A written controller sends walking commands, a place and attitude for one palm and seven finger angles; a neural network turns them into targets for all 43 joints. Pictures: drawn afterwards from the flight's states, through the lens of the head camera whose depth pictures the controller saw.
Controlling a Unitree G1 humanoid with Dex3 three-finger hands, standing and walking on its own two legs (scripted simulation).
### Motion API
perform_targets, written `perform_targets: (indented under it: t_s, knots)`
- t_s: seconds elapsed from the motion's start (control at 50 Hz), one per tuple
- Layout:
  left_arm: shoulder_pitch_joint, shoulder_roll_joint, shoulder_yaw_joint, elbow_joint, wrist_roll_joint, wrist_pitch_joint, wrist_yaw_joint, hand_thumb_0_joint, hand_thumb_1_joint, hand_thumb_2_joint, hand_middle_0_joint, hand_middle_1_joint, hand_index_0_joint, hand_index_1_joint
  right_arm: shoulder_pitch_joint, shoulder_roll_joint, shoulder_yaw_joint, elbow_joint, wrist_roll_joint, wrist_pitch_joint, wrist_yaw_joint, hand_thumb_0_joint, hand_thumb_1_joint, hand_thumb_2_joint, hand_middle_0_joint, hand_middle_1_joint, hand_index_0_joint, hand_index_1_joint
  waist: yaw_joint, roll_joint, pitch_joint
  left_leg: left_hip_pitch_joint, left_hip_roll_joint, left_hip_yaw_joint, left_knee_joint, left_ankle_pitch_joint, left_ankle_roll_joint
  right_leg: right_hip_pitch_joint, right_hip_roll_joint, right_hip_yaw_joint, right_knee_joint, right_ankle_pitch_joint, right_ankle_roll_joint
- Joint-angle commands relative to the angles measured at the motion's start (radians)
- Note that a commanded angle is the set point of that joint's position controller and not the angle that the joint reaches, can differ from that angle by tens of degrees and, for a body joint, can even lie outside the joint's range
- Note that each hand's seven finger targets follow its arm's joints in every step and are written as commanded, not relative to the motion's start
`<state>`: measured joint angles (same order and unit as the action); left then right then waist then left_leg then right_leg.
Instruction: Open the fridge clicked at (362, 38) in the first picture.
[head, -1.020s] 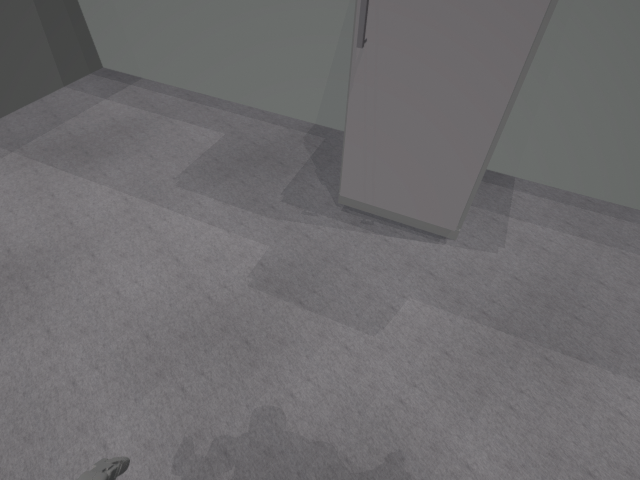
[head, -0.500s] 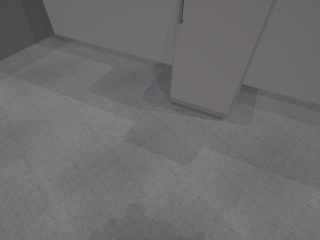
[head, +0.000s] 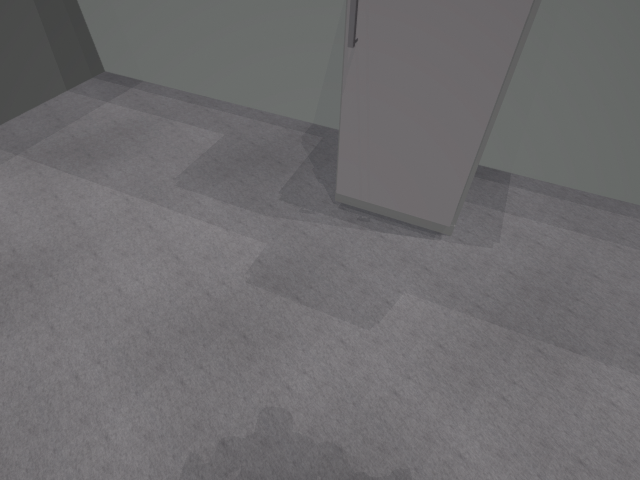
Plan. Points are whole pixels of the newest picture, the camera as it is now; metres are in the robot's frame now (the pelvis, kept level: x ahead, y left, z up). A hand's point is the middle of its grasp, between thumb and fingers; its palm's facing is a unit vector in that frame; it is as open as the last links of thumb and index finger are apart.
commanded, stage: look at it before walking up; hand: left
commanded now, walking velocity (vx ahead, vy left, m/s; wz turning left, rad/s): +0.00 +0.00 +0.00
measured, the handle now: out of the picture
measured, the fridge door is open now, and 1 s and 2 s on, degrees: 0 0 0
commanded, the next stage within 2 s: walk to a spot facing it in 0.42 s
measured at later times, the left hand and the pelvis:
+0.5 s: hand out of the picture +0.09 +0.24 -0.16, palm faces -0.03 -0.94 -0.33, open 7.4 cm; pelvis +0.01 +0.00 +0.00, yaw +0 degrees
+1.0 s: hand out of the picture +0.08 +0.23 -0.19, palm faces +0.08 -0.99 -0.14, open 7.4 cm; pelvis +0.11 +0.05 +0.00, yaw +5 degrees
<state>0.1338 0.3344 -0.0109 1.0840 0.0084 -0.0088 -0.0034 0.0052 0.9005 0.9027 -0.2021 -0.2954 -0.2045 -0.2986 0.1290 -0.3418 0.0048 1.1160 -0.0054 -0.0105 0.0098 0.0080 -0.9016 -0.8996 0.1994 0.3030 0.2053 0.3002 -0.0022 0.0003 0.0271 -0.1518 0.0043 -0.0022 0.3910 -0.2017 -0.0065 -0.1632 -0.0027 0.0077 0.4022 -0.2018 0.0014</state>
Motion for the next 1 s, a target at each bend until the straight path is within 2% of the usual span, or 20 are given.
perform_targets:
  t_s: [0.0,0.22,0.38,0.5,0.54,0.6,0.64,0.66,0.68,0.72,0.76,0.78,0.8,0.82,0.84,0.86,0.88,0.9,0.94,0.98]
  knots:
    - [-0.039,0.214,0.045,-0.068,0.003,-0.019,0.015,0.0,0.9,0.9,-0.2,-0.3,-0.2,-0.3,-0.057,-0.204,-0.04,-0.061,-0.004,-0.022,-0.017,0.0,-0.9,-0.9,0.2,0.3,0.2,0.3,0.002,-0.008,-0.038,-0.006,0.106,-0.104,-0.079,0.059,0.036,-0.01,-0.116,0.115,-0.09,0.022,-0.033]
    - [-0.038,0.215,0.044,-0.066,0.003,-0.022,0.016,0.0,0.9,0.9,-0.2,-0.3,-0.2,-0.3,-0.067,-0.203,-0.04,-0.06,-0.002,-0.023,-0.02,0.0,-0.9,-0.9,0.2,0.3,0.2,0.3,0.001,-0.01,-0.062,0.025,0.113,-0.092,-0.07,0.133,0.033,0.019,-0.121,0.107,-0.08,0.138,-0.034]
    - [-0.041,0.217,0.044,-0.064,0.003,-0.022,0.016,0.0,0.9,0.9,-0.2,-0.3,-0.2,-0.3,-0.074,-0.205,-0.04,-0.062,-0.002,-0.02,-0.02,0.0,-0.9,-0.9,0.2,0.3,0.2,0.3,0.002,-0.005,-0.041,0.027,0.115,-0.089,-0.078,0.118,0.031,0.011,-0.119,0.108,-0.092,0.123,-0.033]
    - [-0.037,0.217,0.045,-0.061,0.002,-0.021,0.016,0.0,0.9,0.9,-0.2,-0.3,-0.2,-0.3,-0.075,-0.207,-0.039,-0.061,-0.002,-0.023,-0.022,0.0,-0.9,-0.9,0.2,0.3,0.2,0.3,0.002,0.003,-0.069,0.046,0.118,-0.091,-0.08,0.152,0.032,0.033,-0.118,0.103,-0.085,0.156,-0.032]
    - [0.039,0.092,0.018,-0.028,0.002,-0.001,0.02,0.0,0.9,0.9,-0.2,-0.3,-0.2,-0.3,-0.011,-0.077,-0.007,-0.035,-0.009,-0.004,-0.015,0.0,-0.9,-0.9,0.2,0.3,0.2,0.3,0.005,-0.006,-0.074,0.028,0.102,-0.072,-0.06,0.025,0.016,0.036,-0.114,0.088,-0.081,-0.018,-0.011]
    - [0.093,0.117,0.032,-0.025,0.012,0.012,0.008,0.0,0.9,0.9,-0.2,-0.3,-0.2,-0.3,0.021,-0.068,-0.012,-0.039,-0.019,0.011,-0.008,0.0,-0.9,-0.9,0.2,0.3,0.2,0.3,0.02,-0.07,0.032,-0.129,0.053,-0.058,-0.005,-0.27,0.022,-0.003,-0.13,0.152,-0.132,-0.368,-0.036]
    - [0.15,0.15,0.051,-0.03,0.015,0.011,0.006,0.0,0.9,0.9,-0.2,-0.3,-0.2,-0.3,0.024,-0.049,-0.015,-0.062,-0.021,0.014,-0.006,0.0,-0.9,-0.9,0.2,0.3,0.2,0.3,0.039,-0.154,0.08,-0.243,0.009,0.005,0.141,-0.29,0.015,0.006,-0.21,0.254,-0.208,-0.512,-0.086]
    - [0.176,0.162,0.06,-0.033,0.015,0.009,0.009,0.0,0.9,0.9,-0.2,-0.3,-0.2,-0.3,0.029,-0.042,-0.019,-0.074,-0.021,0.012,-0.005,0.0,-0.9,-0.9,0.2,0.3,0.2,0.3,0.043,-0.19,0.084,-0.284,0.011,0.029,0.225,-0.278,0.016,0.022,-0.265,0.307,-0.247,-0.558,-0.118]
    - [0.187,0.161,0.066,-0.037,0.015,0.001,0.011,0.0,0.9,0.9,-0.2,-0.3,-0.2,-0.3,0.025,-0.039,-0.025,-0.087,-0.021,0.007,-0.002,0.0,-0.9,-0.9,0.2,0.3,0.2,0.3,0.045,-0.181,0.108,-0.311,0.028,0.028,0.289,-0.266,0.018,0.017,-0.302,0.336,-0.261,-0.529,-0.148]
    - [0.192,0.139,0.072,-0.046,0.016,-0.018,0.012,0.0,0.9,0.9,-0.2,-0.3,-0.2,-0.3,0.055,-0.02,-0.03,-0.098,-0.015,-0.008,0.002,0.0,-0.9,-0.9,0.2,0.3,0.2,0.3,0.025,-0.135,0.096,-0.301,0.053,0.026,0.278,-0.244,0.025,0.04,-0.312,0.286,-0.213,-0.361,-0.172]
    - [0.149,0.115,0.072,-0.057,0.014,-0.021,0.01,0.0,0.9,0.9,-0.2,-0.3,-0.2,-0.3,0.154,0.012,-0.032,-0.073,-0.01,-0.02,0.005,0.0,-0.9,-0.9,0.2,0.3,0.2,0.3,-0.027,-0.081,0.075,-0.113,0.043,0.062,0.126,-0.172,0.03,-0.065,-0.261,0.147,-0.112,-0.283,-0.137]
    - [0.124,0.081,0.068,-0.066,0.01,-0.017,0.009,0.0,0.9,0.9,-0.2,-0.3,-0.2,-0.3,0.247,0.014,-0.035,-0.042,-0.009,-0.027,0.001,0.0,-0.9,-0.9,0.2,0.3,0.2,0.3,-0.063,-0.013,0.071,0.026,0.044,0.031,0.028,-0.152,0.037,-0.167,-0.192,0.055,0.002,-0.277,-0.096]
    - [0.126,0.013,0.056,-0.082,0.003,-0.014,0.002,0.0,0.9,0.9,-0.2,-0.3,-0.2,-0.3,0.355,-0.053,-0.055,-0.009,-0.018,-0.035,-0.008,0.0,-0.9,-0.9,0.2,0.3,0.2,0.3,-0.095,0.214,0.061,0.139,0.175,-0.221,-0.109,-0.272,0.09,-0.317,-0.068,-0.064,0.271,-0.247,-0.036]
    - [0.084,-0.035,0.042,-0.12,0.005,-0.02,0.0,0.0,0.9,0.9,-0.2,-0.3,-0.2,-0.3,0.459,-0.114,-0.075,0.014,-0.022,-0.039,-0.022,0.0,-0.9,-0.9,0.2,0.3,0.2,0.3,-0.118,0.342,0.083,0.201,0.354,-0.493,-0.246,-0.287,0.167,-0.503,0.008,-0.125,0.523,-0.375,0.0]
    - [0.039,-0.011,0.052,-0.133,0.018,-0.024,0.007,0.0,0.9,0.9,-0.2,-0.3,-0.2,-0.3,0.452,-0.086,-0.066,0.014,-0.017,-0.035,-0.025,0.0,-0.9,-0.9,0.2,0.3,0.2,0.3,-0.101,0.22,0.132,0.147,0.378,-0.509,-0.255,-0.27,0.198,-0.534,-0.042,-0.032,0.635,-0.353,-0.018]
    - [0.047,-0.001,0.058,-0.121,0.02,-0.028,0.004,0.0,0.9,0.9,-0.2,-0.3,-0.2,-0.3,0.418,-0.042,-0.056,-0.001,-0.012,-0.039,-0.027,0.0,-0.9,-0.9,0.2,0.3,0.2,0.3,-0.079,0.167,0.134,0.125,0.36,-0.483,-0.248,-0.227,0.211,-0.56,-0.082,-0.009,0.694,-0.274,-0.023]
    - [0.037,-0.021,0.061,-0.111,0.02,-0.032,-0.004,0.0,0.9,0.9,-0.2,-0.3,-0.2,-0.3,0.396,-0.01,-0.05,-0.008,-0.012,-0.048,-0.032,0.0,-0.9,-0.9,0.2,0.3,0.2,0.3,-0.073,0.088,0.161,0.102,0.345,-0.444,-0.244,-0.152,0.218,-0.567,-0.104,-0.004,0.726,-0.222,-0.018]
    - [0.046,-0.036,0.06,-0.101,0.02,-0.036,-0.01,0.0,0.9,0.9,-0.2,-0.3,-0.2,-0.3,0.383,0.012,-0.045,-0.011,-0.012,-0.059,-0.034,0.0,-0.9,-0.9,0.2,0.3,0.2,0.3,-0.057,0.046,0.156,0.11,0.324,-0.384,-0.235,-0.027,0.212,-0.556,-0.117,-0.004,0.727,-0.178,-0.008]
    - [0.089,-0.073,0.056,-0.083,0.02,-0.032,-0.014,0.0,0.9,0.9,-0.2,-0.3,-0.2,-0.3,0.394,0.036,-0.041,0.001,-0.01,-0.076,-0.042,0.0,-0.9,-0.9,0.2,0.3,0.2,0.3,-0.034,0.061,0.106,0.161,0.271,-0.256,-0.205,0.207,0.196,-0.532,-0.118,-0.033,0.717,-0.119,0.012]
    - [0.095,-0.089,0.058,-0.08,0.018,-0.026,-0.016,0.0,0.9,0.9,-0.2,-0.3,-0.2,-0.3,0.417,0.06,-0.041,0.016,-0.005,-0.084,-0.047,0.0,-0.9,-0.9,0.2,0.3,0.2,0.3,-0.026,0.092,0.079,0.181,0.234,-0.171,-0.196,0.307,0.181,-0.527,-0.114,-0.054,0.706,-0.069,0.022]
